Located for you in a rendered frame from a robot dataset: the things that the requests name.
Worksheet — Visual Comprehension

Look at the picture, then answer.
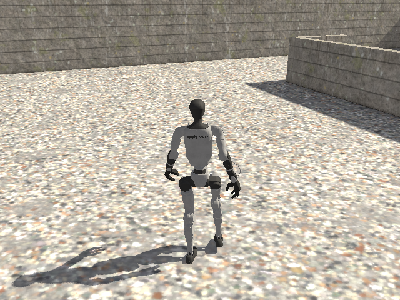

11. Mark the left robot upper arm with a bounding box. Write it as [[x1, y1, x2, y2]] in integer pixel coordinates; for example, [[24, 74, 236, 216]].
[[169, 126, 185, 160]]

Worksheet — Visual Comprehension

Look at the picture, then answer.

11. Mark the right robot forearm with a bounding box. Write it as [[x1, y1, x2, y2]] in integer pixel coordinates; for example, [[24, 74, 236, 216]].
[[223, 151, 238, 183]]

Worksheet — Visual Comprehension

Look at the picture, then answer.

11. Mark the humanoid robot torso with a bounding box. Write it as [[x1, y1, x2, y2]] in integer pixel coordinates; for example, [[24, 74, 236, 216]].
[[184, 123, 213, 188]]

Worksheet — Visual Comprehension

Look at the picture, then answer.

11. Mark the left robot hand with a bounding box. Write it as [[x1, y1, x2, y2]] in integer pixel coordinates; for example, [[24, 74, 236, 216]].
[[165, 169, 179, 181]]

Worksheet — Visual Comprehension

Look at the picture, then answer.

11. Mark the right robot hand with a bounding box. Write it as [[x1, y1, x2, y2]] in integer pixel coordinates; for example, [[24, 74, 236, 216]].
[[226, 180, 241, 199]]

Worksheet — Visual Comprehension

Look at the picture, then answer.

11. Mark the right robot upper arm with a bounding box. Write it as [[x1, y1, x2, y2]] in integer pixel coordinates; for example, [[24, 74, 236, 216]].
[[211, 126, 229, 161]]

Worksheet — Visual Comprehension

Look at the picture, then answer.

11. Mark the left robot thigh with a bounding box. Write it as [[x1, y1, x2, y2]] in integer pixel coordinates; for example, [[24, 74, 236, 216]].
[[179, 176, 196, 224]]

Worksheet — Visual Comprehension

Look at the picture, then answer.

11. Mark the left robot forearm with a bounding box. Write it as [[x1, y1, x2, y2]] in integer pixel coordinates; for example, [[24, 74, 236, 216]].
[[166, 150, 176, 171]]

